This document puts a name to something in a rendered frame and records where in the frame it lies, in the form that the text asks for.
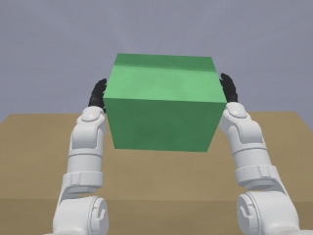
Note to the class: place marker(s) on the robot right forearm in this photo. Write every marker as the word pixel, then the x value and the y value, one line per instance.
pixel 254 170

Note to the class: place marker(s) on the robot left forearm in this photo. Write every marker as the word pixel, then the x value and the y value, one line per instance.
pixel 85 156

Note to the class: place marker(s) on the carton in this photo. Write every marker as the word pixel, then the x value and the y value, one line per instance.
pixel 163 102

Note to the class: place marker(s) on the robot right upper arm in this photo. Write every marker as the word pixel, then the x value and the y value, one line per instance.
pixel 267 213

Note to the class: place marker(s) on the robot right hand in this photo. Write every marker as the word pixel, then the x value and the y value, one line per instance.
pixel 229 88

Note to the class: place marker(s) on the robot left hand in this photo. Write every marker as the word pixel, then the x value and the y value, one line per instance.
pixel 96 99

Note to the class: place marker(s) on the robot left upper arm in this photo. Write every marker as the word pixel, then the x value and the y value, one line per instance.
pixel 82 216

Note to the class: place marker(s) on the pedestal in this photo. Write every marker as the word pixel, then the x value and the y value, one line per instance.
pixel 148 192

